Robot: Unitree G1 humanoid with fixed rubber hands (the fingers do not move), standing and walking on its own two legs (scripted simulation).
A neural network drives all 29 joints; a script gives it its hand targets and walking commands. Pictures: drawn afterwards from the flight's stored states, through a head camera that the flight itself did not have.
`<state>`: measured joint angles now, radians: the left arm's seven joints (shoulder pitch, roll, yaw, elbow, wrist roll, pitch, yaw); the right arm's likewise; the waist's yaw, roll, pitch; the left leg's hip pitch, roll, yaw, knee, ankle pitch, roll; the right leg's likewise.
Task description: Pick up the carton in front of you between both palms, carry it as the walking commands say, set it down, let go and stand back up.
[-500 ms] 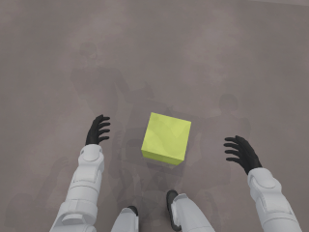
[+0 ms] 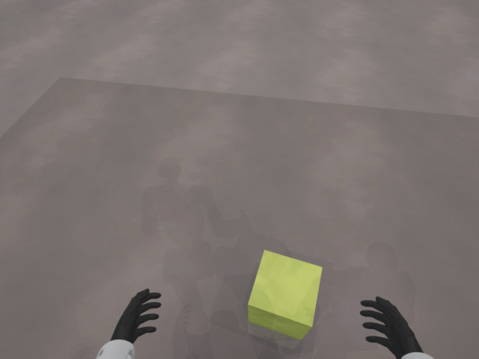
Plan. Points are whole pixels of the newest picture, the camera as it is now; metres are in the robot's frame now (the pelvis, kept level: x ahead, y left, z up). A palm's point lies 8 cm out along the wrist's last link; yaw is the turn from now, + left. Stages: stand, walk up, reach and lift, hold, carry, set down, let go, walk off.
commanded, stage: let go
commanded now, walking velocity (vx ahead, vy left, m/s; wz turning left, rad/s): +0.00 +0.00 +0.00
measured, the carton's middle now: (283, 295) +0.41 -0.11 -0.65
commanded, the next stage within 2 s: stand in 0.46 s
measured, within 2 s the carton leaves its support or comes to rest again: neither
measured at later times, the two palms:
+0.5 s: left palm out of the picture +0.14 +0.22 -0.07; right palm out of the picture +0.15 -0.26 -0.07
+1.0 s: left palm out of the picture +0.10 +0.24 -0.09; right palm out of the picture +0.12 -0.31 -0.11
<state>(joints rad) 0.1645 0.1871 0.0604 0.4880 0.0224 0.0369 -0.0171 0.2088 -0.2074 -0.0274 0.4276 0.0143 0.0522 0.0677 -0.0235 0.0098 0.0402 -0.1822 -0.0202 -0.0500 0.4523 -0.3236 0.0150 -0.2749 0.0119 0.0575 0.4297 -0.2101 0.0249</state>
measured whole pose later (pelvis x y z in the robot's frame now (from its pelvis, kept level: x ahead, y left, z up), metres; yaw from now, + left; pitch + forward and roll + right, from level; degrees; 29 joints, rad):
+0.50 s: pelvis -0.01 -0.02 +0.00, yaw +0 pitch -3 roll +0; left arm 0.21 0.21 0.03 0.53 0.01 0.08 -0.02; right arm 0.22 -0.25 -0.03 0.42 0.00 0.17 0.01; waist 0.00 0.03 0.05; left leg -0.10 0.00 -0.05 0.49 -0.34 -0.01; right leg -0.21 0.03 0.05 0.50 -0.24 0.00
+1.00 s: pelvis -0.01 -0.04 -0.01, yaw +1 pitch -2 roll +0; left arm 0.19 0.26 0.07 0.78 0.03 -0.01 0.02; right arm 0.23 -0.32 -0.05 0.73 -0.02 -0.01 -0.03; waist 0.01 0.06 0.03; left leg -0.13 0.01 -0.08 0.51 -0.35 -0.04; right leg -0.25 0.04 0.01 0.55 -0.28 -0.03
